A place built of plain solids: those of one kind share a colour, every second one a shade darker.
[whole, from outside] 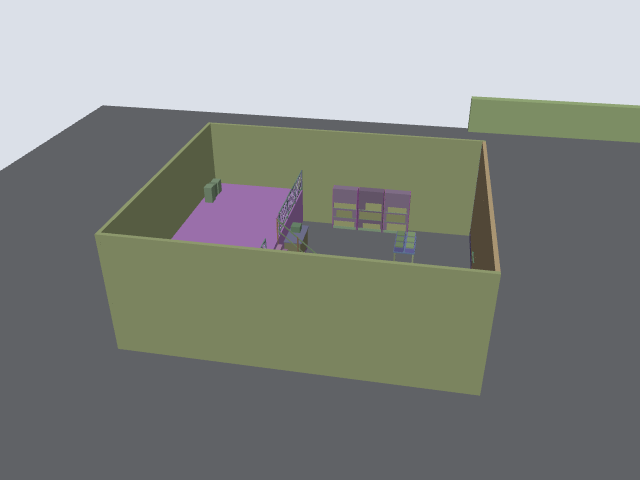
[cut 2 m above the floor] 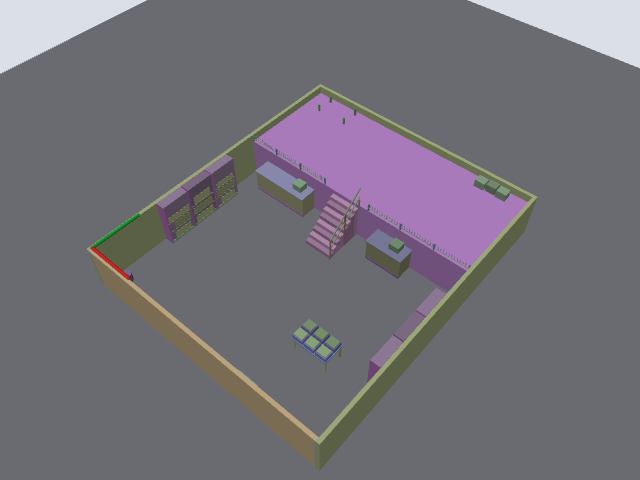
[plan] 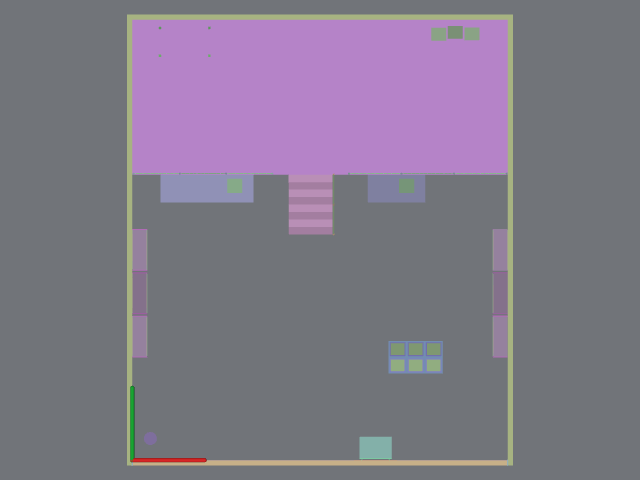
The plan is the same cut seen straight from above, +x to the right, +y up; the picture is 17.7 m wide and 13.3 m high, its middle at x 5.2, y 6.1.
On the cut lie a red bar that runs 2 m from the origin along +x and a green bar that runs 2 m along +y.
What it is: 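A farm shop in a converted barn at street level behind a glazed front, one room two levels high, with a raised rear level reached by one straight flight, fitted out in the 1990s to 2020s; 10.4 x 12.2 m, 4.65 m high throughout; its front glazed onto the street; the raised level 1.67 m over the floor, over the rear 4.3 m, open to the hall behind a guard 1.0 m high along its edge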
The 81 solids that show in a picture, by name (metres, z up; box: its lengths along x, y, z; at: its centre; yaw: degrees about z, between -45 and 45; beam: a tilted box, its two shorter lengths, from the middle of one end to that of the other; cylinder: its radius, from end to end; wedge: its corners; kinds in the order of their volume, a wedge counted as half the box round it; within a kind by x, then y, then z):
{
 "upper_1": {"box": [10.5, 4.34, 1.72], "at": [5.2, 10.08, 0.81]},
 "wall_1": {"box": [0.15, 12.5, 4.7], "at": [-0.07, 6.1, 2.3]},
 "wall_2": {"box": [10.7, 0.15, 4.7], "at": [5.2, 12.28, 2.3]},
 "wall_3": {"box": [0.15, 12.5, 4.7], "at": [10.47, 6.1, 2.3]},
 "street_hedge_1": {"box": [0.6, 15.85, 2.25], "at": [24.8, -8.07, 1.07]},
 "window_wall_1": {"box": [6.14, 0.15, 4.7], "at": [3.07, -0.07, 2.3]},
 "window_wall_2": {"box": [1.2, 0.15, 4.7], "at": [6.74, -0.07, 2.3]},
 "window_wall_3": {"box": [3.06, 0.15, 4.7], "at": [8.87, -0.07, 2.3]},
 "shelves_body_1": {"box": [0.4, 1.16, 2.1], "at": [0.2, 3.42, 1.0]},
 "shelves_body_2": {"box": [0.4, 1.16, 2.1], "at": [0.2, 4.62, 1.0]},
 "shelves_body_3": {"box": [0.4, 1.16, 2.1], "at": [0.2, 5.83, 1.0]},
 "shelves_body_4": {"box": [0.4, 1.16, 2.1], "at": [10.2, 3.42, 1.0]},
 "shelves_body_5": {"box": [0.4, 1.16, 2.1], "at": [10.2, 4.62, 1.0]},
 "shelves_body_6": {"box": [0.4, 1.16, 2.1], "at": [10.2, 5.83, 1.0]},
 "stair_step_1": {"box": [1.22, 0.41, 0.24], "at": [4.94, 6.46, 0.07]},
 "stair_step_2": {"box": [1.22, 0.41, 0.42], "at": [4.94, 6.67, 0.16]},
 "stair_step_3": {"box": [1.22, 0.41, 0.61], "at": [4.94, 6.88, 0.25]},
 "stair_step_4": {"box": [1.22, 0.41, 0.79], "at": [4.94, 7.08, 0.35]},
 "stair_step_5": {"box": [1.22, 0.41, 0.98], "at": [4.94, 7.29, 0.44]},
 "stair_step_6": {"box": [1.22, 0.41, 1.17], "at": [4.94, 7.5, 0.53]},
 "stair_step_7": {"box": [1.22, 0.41, 1.35], "at": [4.94, 7.7, 0.63]},
 "stair_step_8": {"box": [1.22, 0.51, 1.54], "at": [4.94, 7.96, 0.72]},
 "counter_1": {"box": [2.54, 0.7, 1.05], "at": [2.07, 7.55, 0.47]},
 "counter_2": {"box": [1.56, 0.7, 1.05], "at": [7.32, 7.55, 0.47]},
 "shelves_goods_1": {"box": [0.41, 1.02, 0.28], "at": [0.2, 3.43, 1.23]},
 "shelves_goods_2": {"box": [0.41, 0.77, 0.34], "at": [0.2, 3.47, 0.3]},
 "shelves_goods_3": {"box": [0.41, 0.78, 0.37], "at": [0.2, 3.53, 0.8]},
 "shelves_goods_4": {"box": [0.41, 0.97, 0.35], "at": [0.2, 4.59, 0.78]},
 "shelves_goods_5": {"box": [0.41, 0.91, 0.34], "at": [0.2, 4.61, 0.3]},
 "shelves_goods_6": {"box": [0.41, 0.81, 0.4], "at": [0.2, 4.63, 1.29]},
 "shelves_goods_7": {"box": [0.41, 0.98, 0.38], "at": [0.2, 5.83, 0.8]},
 "shelves_goods_8": {"box": [0.41, 0.89, 0.25], "at": [0.2, 5.84, 1.22]},
 "shelves_goods_9": {"box": [0.41, 0.75, 0.34], "at": [0.2, 5.88, 0.3]},
 "shelves_goods_10": {"box": [0.41, 0.9, 0.37], "at": [10.2, 3.39, 0.31]},
 "shelves_goods_11": {"box": [0.41, 0.87, 0.26], "at": [10.2, 3.4, 1.22]},
 "shelves_goods_12": {"box": [0.41, 0.88, 0.38], "at": [10.2, 3.43, 0.8]},
 "shelves_goods_13": {"box": [0.41, 0.74, 0.37], "at": [10.2, 4.49, 1.28]},
 "shelves_goods_14": {"box": [0.41, 0.83, 0.27], "at": [10.2, 4.54, 0.26]},
 "shelves_goods_15": {"box": [0.41, 1.04, 0.38], "at": [10.2, 4.62, 0.8]},
 "shelves_goods_16": {"box": [0.41, 1.03, 0.25], "at": [10.2, 5.82, 1.22]},
 "shelves_goods_17": {"box": [0.41, 0.98, 0.27], "at": [10.2, 5.84, 0.27]},
 "shelves_goods_18": {"box": [0.41, 0.75, 0.36], "at": [10.2, 5.84, 0.79]},
 "shelves_shelf_1": {"box": [0.41, 1.1, 0.18], "at": [0.21, 3.42, 0.04]},
 "shelves_shelf_2": {"box": [0.41, 1.1, 0.18], "at": [0.21, 4.62, 0.04]},
 "shelves_shelf_3": {"box": [0.41, 1.1, 0.18], "at": [0.21, 5.83, 0.04]},
 "shelves_shelf_4": {"box": [0.41, 1.1, 0.18], "at": [10.19, 4.62, 0.04]},
 "shelves_shelf_5": {"box": [0.41, 1.1, 0.18], "at": [10.19, 5.83, 0.04]},
 "upper_sack_1": {"box": [0.42, 0.36, 0.79], "at": [8.49, 11.8, 2.02]},
 "upper_sack_2": {"box": [0.42, 0.36, 0.64], "at": [8.95, 11.86, 1.95]},
 "upper_sack_3": {"box": [0.42, 0.36, 0.64], "at": [9.41, 11.81, 1.95]},
 "crate_1": {"box": [0.44, 0.39, 0.2], "at": [7.35, 2.62, 0.82]},
 "crate_2": {"box": [0.44, 0.39, 0.2], "at": [7.35, 3.08, 0.82]},
 "crate_3": {"box": [0.44, 0.39, 0.2], "at": [7.85, 2.62, 0.82]},
 "crate_4": {"box": [0.44, 0.39, 0.2], "at": [7.85, 3.08, 0.82]},
 "crate_5": {"box": [0.44, 0.39, 0.2], "at": [8.35, 2.62, 0.82]},
 "crate_6": {"box": [0.44, 0.39, 0.2], "at": [8.35, 3.08, 0.82]},
 "shelves_cheek_1": {"box": [0.41, 0.032, 2.1], "at": [0.21, 2.86, 1.0]},
 "shelves_cheek_2": {"box": [0.41, 0.032, 2.1], "at": [0.21, 4.06, 1.0]},
 "shelves_cheek_3": {"box": [0.41, 0.032, 2.1], "at": [0.21, 5.26, 1.0]},
 "shelves_cheek_4": {"box": [0.41, 0.032, 2.1], "at": [10.19, 2.86, 1.0]},
 "shelves_cheek_5": {"box": [0.41, 0.032, 2.1], "at": [10.19, 5.26, 1.0]},
 "counter_top_1": {"box": [2.58, 0.78, 0.04], "at": [2.07, 7.53, 1.02]},
 "counter_top_2": {"box": [1.6, 0.78, 0.04], "at": [7.32, 7.53, 1.02]},
 "till_1": {"box": [0.42, 0.4, 0.28], "at": [2.84, 7.6, 1.18]},
 "till_2": {"box": [0.42, 0.4, 0.28], "at": [7.6, 7.6, 1.18]},
 "top_1": {"box": [1.5, 0.9, 0.05], "at": [7.85, 2.85, 0.69]},
 "stair_guard_rail_1": {"wedge": [[5.55, 6.25, 1.08], [5.55, 6.25, 1.14], [5.55, 7.91, 2.57], [5.55, 7.91, 2.63], [5.6, 6.25, 1.08], [5.6, 6.25, 1.14], [5.6, 7.91, 2.57], [5.6, 7.91, 2.63]]},
 "stair_guard_low_1": {"wedge": [[5.56, 6.25, 0.62], [5.56, 6.25, 0.66], [5.56, 7.91, 2.11], [5.56, 7.91, 2.15], [5.59, 6.25, 0.62], [5.59, 6.25, 0.66], [5.59, 7.91, 2.11], [5.59, 7.91, 2.15]]},
 "plant_pot_1": {"cylinder": 0.18, "from": [0.5, 0.6, 0.0], "to": [0.5, 0.6, 0.38]},
 "fruit_1": {"box": [0.38, 0.33, 0.05], "at": [7.35, 2.62, 0.94]},
 "fruit_2": {"box": [0.38, 0.33, 0.05], "at": [7.35, 3.08, 0.94]},
 "fruit_3": {"box": [0.38, 0.33, 0.05], "at": [7.85, 2.62, 0.94]},
 "fruit_4": {"box": [0.38, 0.33, 0.05], "at": [7.85, 3.08, 0.94]},
 "fruit_5": {"box": [0.38, 0.33, 0.05], "at": [8.35, 2.62, 0.94]},
 "fruit_6": {"box": [0.38, 0.33, 0.05], "at": [8.35, 3.08, 0.94]},
 "door_mat_1": {"box": [0.9, 0.6, 0.07], "at": [6.74, 0.35, -0.02]},
 "counter_kick_1": {"box": [2.54, 0.012, 0.15], "at": [2.07, 7.19, 0.03]},
 "counter_kick_2": {"box": [1.56, 0.012, 0.15], "at": [7.32, 7.19, 0.03]},
 "upper_guard_low_1": {"box": [1.46, 0.024, 0.024], "at": [6.73, 7.94, 1.8]},
 "upper_guard_low_2": {"box": [1.46, 0.024, 0.024], "at": [8.19, 7.94, 1.8]},
 "upper_guard_low_3": {"box": [1.46, 0.024, 0.024], "at": [9.64, 7.94, 1.8]}
}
